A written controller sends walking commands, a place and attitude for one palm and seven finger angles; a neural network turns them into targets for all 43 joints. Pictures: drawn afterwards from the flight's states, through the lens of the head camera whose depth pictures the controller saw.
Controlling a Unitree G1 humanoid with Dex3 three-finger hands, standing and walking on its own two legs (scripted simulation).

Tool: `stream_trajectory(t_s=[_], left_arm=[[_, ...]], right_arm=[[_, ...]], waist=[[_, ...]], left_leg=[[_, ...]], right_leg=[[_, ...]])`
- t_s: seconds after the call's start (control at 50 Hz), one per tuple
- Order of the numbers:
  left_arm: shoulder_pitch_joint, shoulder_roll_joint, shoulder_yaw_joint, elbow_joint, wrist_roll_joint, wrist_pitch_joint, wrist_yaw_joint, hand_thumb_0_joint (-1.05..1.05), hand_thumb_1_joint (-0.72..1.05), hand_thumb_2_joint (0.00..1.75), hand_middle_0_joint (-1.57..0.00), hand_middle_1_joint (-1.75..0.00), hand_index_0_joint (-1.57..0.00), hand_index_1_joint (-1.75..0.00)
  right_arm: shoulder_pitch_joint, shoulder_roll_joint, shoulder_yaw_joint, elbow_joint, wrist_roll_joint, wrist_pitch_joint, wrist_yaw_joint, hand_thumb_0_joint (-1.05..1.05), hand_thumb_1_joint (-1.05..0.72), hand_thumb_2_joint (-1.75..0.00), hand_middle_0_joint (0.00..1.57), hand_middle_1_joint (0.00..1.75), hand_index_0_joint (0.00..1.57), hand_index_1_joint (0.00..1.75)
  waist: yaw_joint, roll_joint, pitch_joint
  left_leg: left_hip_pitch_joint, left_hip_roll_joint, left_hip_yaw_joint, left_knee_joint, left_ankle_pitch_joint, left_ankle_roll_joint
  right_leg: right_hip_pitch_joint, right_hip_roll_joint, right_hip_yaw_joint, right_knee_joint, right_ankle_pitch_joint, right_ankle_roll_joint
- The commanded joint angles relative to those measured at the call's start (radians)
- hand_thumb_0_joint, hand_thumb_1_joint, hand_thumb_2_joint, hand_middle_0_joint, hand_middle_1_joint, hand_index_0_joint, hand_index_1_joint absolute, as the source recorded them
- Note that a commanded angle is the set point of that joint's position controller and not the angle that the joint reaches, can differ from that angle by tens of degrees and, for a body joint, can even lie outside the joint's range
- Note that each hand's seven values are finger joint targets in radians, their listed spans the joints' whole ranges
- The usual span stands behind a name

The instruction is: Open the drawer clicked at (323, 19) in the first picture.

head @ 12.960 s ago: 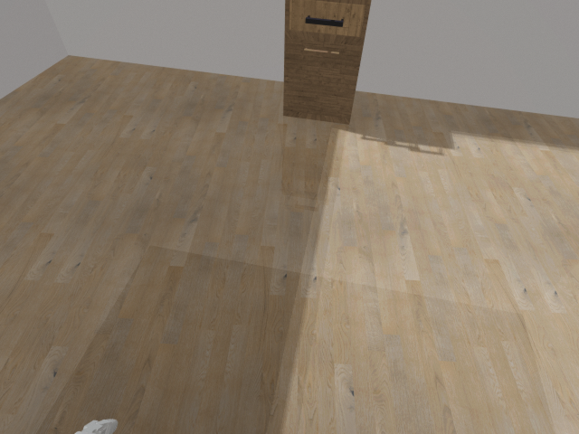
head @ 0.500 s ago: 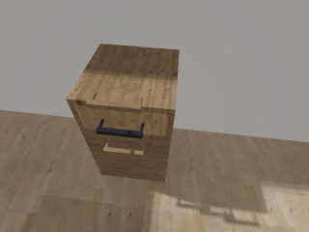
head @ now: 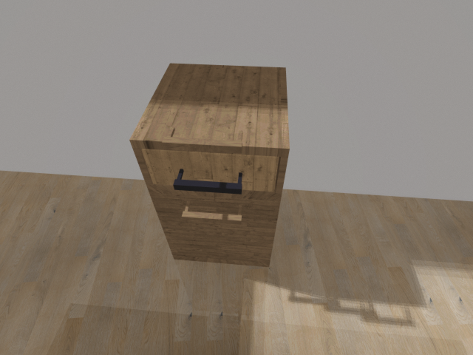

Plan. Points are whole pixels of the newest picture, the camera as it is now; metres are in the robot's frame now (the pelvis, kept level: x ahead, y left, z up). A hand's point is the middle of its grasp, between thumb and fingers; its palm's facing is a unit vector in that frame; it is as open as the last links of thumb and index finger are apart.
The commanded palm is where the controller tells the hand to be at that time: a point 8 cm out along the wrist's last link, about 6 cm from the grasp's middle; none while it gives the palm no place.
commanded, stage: come to a stop and stand still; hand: left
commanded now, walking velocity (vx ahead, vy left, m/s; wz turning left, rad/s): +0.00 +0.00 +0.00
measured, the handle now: (209, 180) +0.59 +0.13 -0.15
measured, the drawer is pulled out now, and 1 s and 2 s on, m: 0.00 0.00 0.00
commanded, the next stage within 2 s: look again from close up in 0.32 s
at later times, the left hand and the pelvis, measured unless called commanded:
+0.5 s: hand out of the picture -0.08 +0.16 -0.16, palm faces +0.06 -0.99 -0.14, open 7.3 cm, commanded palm none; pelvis -0.02 +0.01 +0.02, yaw +2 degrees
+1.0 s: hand out of the picture -0.05 +0.13 -0.16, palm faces +0.06 -0.99 -0.15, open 7.3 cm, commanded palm +0.09 +0.19 -0.05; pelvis +0.01 -0.02 +0.02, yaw +2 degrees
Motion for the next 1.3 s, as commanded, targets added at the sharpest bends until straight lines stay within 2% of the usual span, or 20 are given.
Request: stream_trajectory(t_s=[0.0,0.06,0.12,0.22,0.54,0.62,0.76,0.94,0.96,0.98,1.0,1.02,1.04,1.06,1.08,1.12,1.14,1.18,1.22,1.28], left_arm=[[0.139,0.065,0.007,-0.008,0.009,-0.009,-0.002,0.0,0.9,0.9,-0.2,-0.3,-0.2,-0.3],[0.087,0.07,0.005,-0.017,0.004,-0.024,-0.001,0.0,0.9,0.9,-0.2,-0.3,-0.2,-0.3],[0.079,0.059,-0.002,-0.013,0.001,-0.03,0.0,0.0,0.9,0.9,-0.2,-0.3,-0.2,-0.3],[0.155,0.05,-0.005,0.04,0.003,-0.026,-0.002,0.0,0.9,0.9,-0.2,-0.3,-0.2,-0.3],[0.226,-0.007,-0.017,0.15,0.004,-0.036,-0.001,0.0,0.9,0.9,-0.2,-0.3,-0.2,-0.3],[0.224,-0.012,-0.02,0.159,0.004,-0.042,-0.001,0.0,0.9,0.9,-0.2,-0.3,-0.2,-0.3],[0.225,-0.015,-0.02,0.162,0.005,-0.042,0.0,0.0,0.9,0.9,-0.2,-0.3,-0.2,-0.3],[0.189,-0.019,-0.029,0.154,-0.003,-0.059,0.001,0.0,0.9,0.9,-0.2,-0.3,-0.2,-0.3],[0.234,0.022,-0.023,0.165,0.02,-0.064,0.036,0.0,0.9,0.9,-0.2,-0.3,-0.2,-0.3],[-0.456,0.266,-0.114,-1.393,0.073,-0.25,0.051,0.0,0.88,0.89,-0.2,-0.32,-0.2,-0.32],[-0.151,0.243,-0.018,-1.156,0.074,-0.195,0.137,0.0,0.85,0.88,-0.2,-0.33,-0.2,-0.33],[-0.081,0.213,-0.011,-1.117,0.054,-0.145,0.197,0.0,0.83,0.87,-0.21,-0.34,-0.21,-0.34],[0.306,-0.006,-0.139,-0.768,0.083,-0.022,0.204,0.0,0.81,0.86,-0.21,-0.36,-0.21,-0.36],[0.105,0.013,-0.166,-1.07,0.082,-0.028,0.207,0.0,0.78,0.85,-0.21,-0.37,-0.21,-0.37],[0.115,0.048,-0.172,-1.102,0.184,-0.033,0.222,0.0,0.76,0.84,-0.21,-0.39,-0.21,-0.39],[0.183,0.087,-0.176,-1.089,0.344,-0.025,0.273,0.0,0.71,0.82,-0.21,-0.42,-0.21,-0.42],[0.177,0.105,-0.162,-1.033,0.445,-0.009,0.3,0.0,0.69,0.81,-0.22,-0.43,-0.22,-0.43],[0.446,0.053,-0.17,-0.913,0.614,0.014,0.331,0.0,0.64,0.79,-0.22,-0.47,-0.22,-0.47],[0.671,0.074,-0.101,-0.826,0.748,0.017,0.332,0.0,0.6,0.77,-0.22,-0.5,-0.22,-0.5],[0.617,0.164,-0.023,-0.924,0.873,-0.074,0.34,0.0,0.53,0.74,-0.23,-0.54,-0.23,-0.54]], right_arm=[[0.002,-0.126,-0.03,-0.058,0.001,-0.022,0.002,0.0,-0.9,-0.9,0.2,0.3,0.2,0.3],[0.046,-0.131,-0.033,-0.032,-0.001,-0.024,0.003,0.0,-0.9,-0.9,0.2,0.3,0.2,0.3],[0.075,-0.121,-0.023,0.004,0.001,-0.03,0.002,0.0,-0.9,-0.9,0.2,0.3,0.2,0.3],[0.073,-0.131,-0.017,0.041,0.006,-0.035,-0.002,0.0,-0.9,-0.9,0.2,0.3,0.2,0.3],[0.103,-0.096,-0.018,0.127,0.008,-0.033,-0.009,0.0,-0.9,-0.9,0.2,0.3,0.2,0.3],[0.102,-0.084,-0.017,0.133,0.009,-0.033,-0.01,0.0,-0.9,-0.9,0.2,0.3,0.2,0.3],[0.108,-0.081,-0.016,0.139,0.007,-0.035,-0.01,0.0,-0.9,-0.9,0.2,0.3,0.2,0.3],[0.13,-0.055,-0.004,0.151,0.009,-0.049,-0.012,0.0,-0.9,-0.9,0.2,0.3,0.2,0.3],[0.035,-0.102,-0.013,0.075,0.01,-0.04,-0.005,0.0,-0.9,-0.9,0.2,0.3,0.2,0.3],[0.105,-0.243,-0.017,-0.328,0.087,-0.193,-0.061,0.0,-0.9,-0.9,0.2,0.3,0.2,0.3],[-0.022,-0.182,0.021,-0.219,0.088,-0.3,-0.102,0.0,-0.9,-0.9,0.2,0.3,0.2,0.3],[-0.005,-0.175,-0.008,-0.169,0.083,-0.344,-0.108,0.0,-0.9,-0.9,0.2,0.3,0.2,0.3],[0.005,-0.121,-0.01,-0.14,0.111,-0.339,-0.099,0.0,-0.9,-0.9,0.2,0.3,0.2,0.3],[0.0,-0.145,-0.014,-0.246,0.105,-0.332,-0.091,0.0,-0.9,-0.9,0.2,0.3,0.2,0.3],[-0.031,-0.172,-0.023,-0.268,0.095,-0.349,-0.097,0.0,-0.9,-0.9,0.2,0.3,0.2,0.3],[-0.067,-0.192,-0.019,-0.323,0.049,-0.349,-0.082,0.0,-0.9,-0.9,0.2,0.3,0.2,0.3],[-0.074,-0.202,-0.029,-0.343,0.023,-0.326,-0.07,0.0,-0.9,-0.9,0.2,0.3,0.2,0.3],[-0.152,-0.203,-0.058,-0.427,-0.011,-0.254,-0.029,0.0,-0.9,-0.9,0.2,0.3,0.2,0.3],[-0.208,-0.187,-0.083,-0.454,-0.016,-0.146,0.01,0.0,-0.9,-0.9,0.2,0.3,0.2,0.3],[-0.256,-0.153,-0.073,-0.501,-0.013,-0.047,0.048,0.0,-0.9,-0.9,0.2,0.3,0.2,0.3]], waist=[[0.014,-0.027,0.053],[-0.022,-0.123,0.031],[-0.033,-0.052,0.046],[-0.005,0.034,0.036],[-0.007,0.012,0.062],[-0.012,-0.037,0.07],[-0.013,-0.015,0.091],[-0.027,-0.03,0.063],[0.007,-0.123,0.12],[-0.128,0.15,-0.374],[-0.025,0.286,-0.372],[-0.033,0.245,-0.284],[-0.027,0.104,-0.124],[-0.033,0.089,-0.052],[-0.043,0.078,-0.088],[-0.058,0.015,-0.041],[-0.064,-0.072,-0.054],[0.022,-0.209,-0.076],[0.108,-0.304,-0.104],[0.142,-0.346,-0.224]], left_leg=[[-0.118,0.191,-0.313,-0.348,-0.373,-0.03],[0.03,0.167,-0.288,-0.309,-0.277,-0.048],[0.078,0.178,-0.294,-0.327,-0.245,-0.041],[0.027,0.205,-0.342,-0.407,-0.338,-0.032],[0.029,0.192,-0.313,-0.411,-0.318,-0.048],[0.042,0.181,-0.299,-0.383,-0.273,-0.05],[0.027,0.186,-0.313,-0.389,-0.299,-0.049],[0.102,0.168,-0.261,-0.304,-0.109,-0.056],[-0.003,0.131,-0.172,-0.134,-0.075,-0.106],[0.369,0.068,-0.142,-0.184,0.028,-0.053],[0.385,0.119,-0.21,-0.221,-0.092,-0.085],[0.269,0.118,-0.223,-0.259,-0.206,-0.11],[0.173,0.123,-0.237,-0.257,-0.226,-0.092],[0.073,0.108,-0.255,-0.231,-0.239,-0.09],[0.083,0.107,-0.239,-0.177,-0.215,-0.079],[0.011,0.07,-0.23,-0.073,-0.103,-0.061],[-0.022,0.067,-0.227,-0.021,-0.026,-0.065],[-0.069,0.053,-0.195,0.059,0.102,-0.07],[-0.167,0.039,-0.151,0.09,0.159,-0.082],[-0.274,0.019,-0.119,0.146,0.183,-0.094]], right_leg=[[0.056,-0.016,0.035,-0.189,-0.031,-0.037],[-0.063,-0.032,0.082,-0.247,-0.108,-0.047],[-0.092,-0.023,0.083,-0.249,-0.055,-0.038],[-0.013,-0.002,0.037,-0.208,0.0,-0.028],[-0.024,-0.013,0.049,-0.251,0.003,-0.028],[-0.046,-0.027,0.074,-0.284,-0.016,-0.029],[-0.073,-0.025,0.076,-0.28,-0.031,-0.025],[-0.085,-0.052,0.115,-0.324,0.049,-0.029],[-0.034,-0.053,0.091,-0.344,0.119,-0.022],[-0.051,0.044,0.074,-0.192,0.14,-0.029],[-0.095,0.047,-0.007,-0.097,0.062,-0.034],[-0.143,0.058,-0.022,-0.08,-0.019,-0.025],[-0.184,0.047,-0.03,-0.079,-0.005,-0.02],[-0.162,0.037,-0.036,-0.103,0.043,-0.012],[-0.199,0.044,-0.003,-0.118,0.054,-0.016],[-0.271,0.051,0.026,-0.13,0.063,-0.028],[-0.314,0.061,0.019,-0.106,0.068,-0.031],[-0.331,0.071,0.023,-0.085,0.103,-0.034],[-0.244,0.06,0.074,-0.052,0.326,-0.038],[-0.125,0.027,0.137,0.07,0.667,-0.019]])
